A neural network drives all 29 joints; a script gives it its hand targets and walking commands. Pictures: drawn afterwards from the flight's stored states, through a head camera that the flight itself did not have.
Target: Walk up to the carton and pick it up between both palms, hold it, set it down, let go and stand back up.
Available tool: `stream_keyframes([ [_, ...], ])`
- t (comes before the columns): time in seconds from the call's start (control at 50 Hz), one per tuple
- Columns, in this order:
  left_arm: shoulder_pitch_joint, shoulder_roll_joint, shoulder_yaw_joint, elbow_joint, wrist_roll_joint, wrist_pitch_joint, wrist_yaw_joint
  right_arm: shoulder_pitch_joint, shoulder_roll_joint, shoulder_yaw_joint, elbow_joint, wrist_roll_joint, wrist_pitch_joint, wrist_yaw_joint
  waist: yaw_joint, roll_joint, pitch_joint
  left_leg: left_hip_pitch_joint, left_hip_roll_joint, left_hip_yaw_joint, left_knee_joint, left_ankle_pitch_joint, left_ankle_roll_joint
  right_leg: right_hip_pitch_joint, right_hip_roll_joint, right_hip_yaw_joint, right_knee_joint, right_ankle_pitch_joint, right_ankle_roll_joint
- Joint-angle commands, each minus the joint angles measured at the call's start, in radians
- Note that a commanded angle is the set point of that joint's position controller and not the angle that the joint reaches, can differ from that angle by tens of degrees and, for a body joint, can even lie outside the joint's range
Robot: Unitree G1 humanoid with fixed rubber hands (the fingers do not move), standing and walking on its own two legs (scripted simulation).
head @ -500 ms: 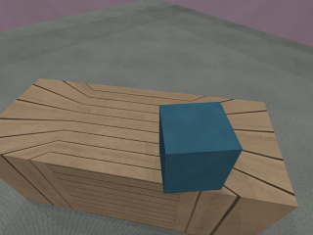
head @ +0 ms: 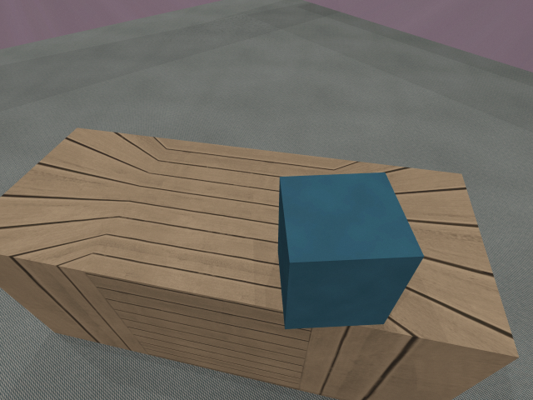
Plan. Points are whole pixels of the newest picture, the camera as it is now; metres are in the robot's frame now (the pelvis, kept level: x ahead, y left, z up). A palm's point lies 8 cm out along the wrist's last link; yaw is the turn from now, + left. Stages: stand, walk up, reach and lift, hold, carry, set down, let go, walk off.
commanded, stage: stand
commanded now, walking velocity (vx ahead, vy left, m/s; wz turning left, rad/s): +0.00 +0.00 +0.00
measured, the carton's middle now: (333, 253) +0.43 -0.10 -0.07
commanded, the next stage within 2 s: none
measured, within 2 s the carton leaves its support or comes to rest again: neither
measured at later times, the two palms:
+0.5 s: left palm out of the picture +0.07 +0.24 -0.13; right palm out of the picture +0.06 -0.25 -0.12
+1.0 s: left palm out of the picture +0.03 +0.24 -0.13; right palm out of the picture +0.03 -0.25 -0.12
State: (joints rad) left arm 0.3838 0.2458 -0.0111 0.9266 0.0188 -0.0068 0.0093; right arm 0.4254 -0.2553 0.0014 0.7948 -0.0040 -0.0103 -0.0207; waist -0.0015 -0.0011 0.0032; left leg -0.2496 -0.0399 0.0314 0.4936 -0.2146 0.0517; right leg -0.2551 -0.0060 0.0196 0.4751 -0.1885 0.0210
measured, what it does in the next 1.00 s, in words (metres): stands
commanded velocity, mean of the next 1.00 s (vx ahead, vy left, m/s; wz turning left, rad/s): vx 0.00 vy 0.00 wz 0.00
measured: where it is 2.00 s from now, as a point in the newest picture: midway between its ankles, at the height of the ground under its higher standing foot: outside the picture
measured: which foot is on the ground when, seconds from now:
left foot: down 0.00-1.00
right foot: down 0.00-1.00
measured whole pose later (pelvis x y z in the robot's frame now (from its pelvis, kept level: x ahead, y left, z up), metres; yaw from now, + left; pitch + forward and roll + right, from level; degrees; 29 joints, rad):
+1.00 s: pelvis +0.03 -0.01 +0.01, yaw +0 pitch -1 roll +0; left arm 0.32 0.23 -0.03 1.01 0.00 0.00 0.03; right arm 0.39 -0.22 0.01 0.91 0.00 -0.01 -0.04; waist 0.00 0.00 0.02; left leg -0.19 -0.04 0.02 0.43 -0.22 0.04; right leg -0.20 0.00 0.02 0.43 -0.21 0.01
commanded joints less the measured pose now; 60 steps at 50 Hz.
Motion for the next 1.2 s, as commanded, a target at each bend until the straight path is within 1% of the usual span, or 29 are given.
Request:
stream_keyframes([
  [0.0, 0.030, 0.118, 0.028, -0.049, -0.004, -0.018, 0.011, 0.046, -0.131, -0.037, -0.045, 0.002, -0.020, -0.010, -0.005, 0.007, 0.076, -0.064, 0.133, -0.169, -0.170, -0.176, -0.022, -0.017, -0.070, 0.099, -0.097, -0.108, -0.022],
  [0.12, 0.017, 0.115, 0.020, -0.043, -0.008, -0.019, 0.015, 0.042, -0.121, -0.029, -0.031, 0.004, -0.024, -0.014, -0.006, -0.002, 0.047, -0.018, 0.135, -0.153, -0.146, -0.040, -0.025, 0.005, -0.081, 0.099, -0.096, -0.022, -0.024],
  [0.24, 0.004, 0.110, 0.011, -0.034, -0.012, -0.017, 0.021, 0.038, -0.113, -0.022, -0.017, 0.007, -0.026, -0.017, 0.000, 0.009, 0.017, 0.019, 0.141, -0.145, -0.127, 0.099, -0.025, 0.043, -0.088, 0.092, -0.086, 0.064, -0.026],
  [0.36, -0.015, 0.110, 0.005, -0.024, -0.015, -0.011, 0.024, 0.035, -0.108, -0.017, 0.000, 0.006, -0.023, -0.020, 0.000, 0.006, 0.032, 0.029, 0.143, -0.141, -0.126, 0.140, -0.026, 0.050, -0.090, 0.087, -0.089, 0.091, -0.027],
  [0.5, -0.029, 0.107, 0.002, -0.007, -0.017, -0.008, 0.026, 0.029, -0.102, -0.015, 0.021, 0.006, -0.021, -0.022, 0.000, 0.004, 0.049, 0.028, 0.140, -0.140, -0.137, 0.112, -0.026, 0.052, -0.089, 0.087, -0.102, 0.076, -0.028],
  [0.9, -0.018, 0.092, 0.003, 0.045, -0.017, -0.003, 0.029, 0.025, -0.087, -0.019, 0.071, 0.008, -0.016, -0.026, 0.003, 0.004, 0.073, 0.008, 0.135, -0.149, -0.178, -0.031, -0.029, 0.034, -0.083, 0.081, -0.119, -0.011, -0.023],
  [1.02, -0.005, 0.087, 0.003, 0.056, -0.016, -0.003, 0.030, 0.025, -0.084, -0.022, 0.084, 0.007, -0.014, -0.026, 0.002, 0.009, 0.079, 0.002, 0.134, -0.151, -0.181, -0.053, -0.030, 0.024, -0.081, 0.082, -0.121, -0.024, -0.021],
  [1.18, 0.006, 0.079, 0.004, 0.063, -0.016, -0.005, 0.031, 0.023, -0.075, -0.023, 0.100, 0.008, -0.013, -0.027, 0.003, 0.005, 0.074, 0.012, 0.134, -0.148, -0.175, -0.042, -0.030, 0.019, -0.082, 0.084, -0.122, -0.021, -0.022],
])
